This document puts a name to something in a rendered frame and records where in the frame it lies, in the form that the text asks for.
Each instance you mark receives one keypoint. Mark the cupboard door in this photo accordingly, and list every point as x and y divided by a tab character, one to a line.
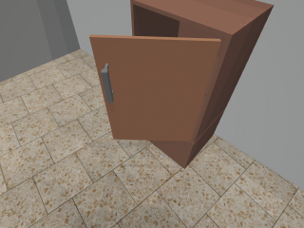
158	83

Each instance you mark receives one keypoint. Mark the handle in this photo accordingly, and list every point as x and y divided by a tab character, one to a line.
107	85

